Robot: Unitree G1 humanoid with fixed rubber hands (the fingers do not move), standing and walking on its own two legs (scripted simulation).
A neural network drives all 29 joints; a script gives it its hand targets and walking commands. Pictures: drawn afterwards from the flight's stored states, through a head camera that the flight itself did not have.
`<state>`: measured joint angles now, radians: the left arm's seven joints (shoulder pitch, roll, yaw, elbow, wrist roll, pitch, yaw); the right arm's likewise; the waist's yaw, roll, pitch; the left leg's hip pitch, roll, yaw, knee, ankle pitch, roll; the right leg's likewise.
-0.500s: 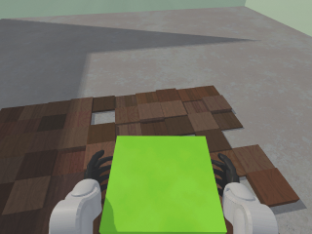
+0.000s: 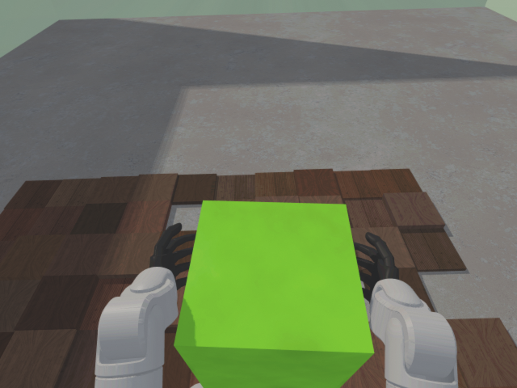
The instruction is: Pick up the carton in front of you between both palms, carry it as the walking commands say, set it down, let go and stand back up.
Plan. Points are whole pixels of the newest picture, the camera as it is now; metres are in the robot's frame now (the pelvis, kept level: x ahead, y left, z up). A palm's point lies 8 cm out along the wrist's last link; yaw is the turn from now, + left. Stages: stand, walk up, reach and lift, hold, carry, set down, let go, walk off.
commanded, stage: carry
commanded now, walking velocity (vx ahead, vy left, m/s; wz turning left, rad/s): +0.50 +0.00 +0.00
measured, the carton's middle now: (270, 302) +0.28 +0.01 +0.02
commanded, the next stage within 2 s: none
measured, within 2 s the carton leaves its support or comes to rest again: neither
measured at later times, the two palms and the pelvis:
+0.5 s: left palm (221, 111) +0.67 +0.15 +0.13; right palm (358, 120) +0.66 -0.15 +0.12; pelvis +0.33 +0.01 +0.01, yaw -1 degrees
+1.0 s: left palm (227, 52) +1.02 +0.19 +0.13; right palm (328, 53) +1.00 -0.11 +0.14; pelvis +0.68 +0.05 +0.00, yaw -2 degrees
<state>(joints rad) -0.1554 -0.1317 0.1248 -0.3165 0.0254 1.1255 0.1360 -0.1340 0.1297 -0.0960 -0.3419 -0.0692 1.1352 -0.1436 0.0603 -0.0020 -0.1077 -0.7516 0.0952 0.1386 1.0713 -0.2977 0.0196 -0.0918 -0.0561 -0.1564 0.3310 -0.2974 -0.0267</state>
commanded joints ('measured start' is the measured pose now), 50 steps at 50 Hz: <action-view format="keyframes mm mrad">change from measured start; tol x64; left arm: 1 -531 -640 -581 -21 -227 -46 -37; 50 -795 -665 -470 56 -185 40 21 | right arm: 1 -562 650 557 -10 236 -61 4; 50 -908 644 487 -7 279 11 -13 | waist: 1 -56 -140 -103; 50 -162 53 -338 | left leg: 1 199 -22 44 -283 82 47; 6 873 261 -781 -769 -89 278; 36 -70 -61 -59 -373 117 -57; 50 984 205 -442 -670 577 215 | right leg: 1 -26 -212 52 -92 396 -111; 8 -654 67 197 1254 -120 -31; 25 177 -287 767 -56 -19 -201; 43 153 -92 114 146 815 -39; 50 -621 31 178 974 -127 -1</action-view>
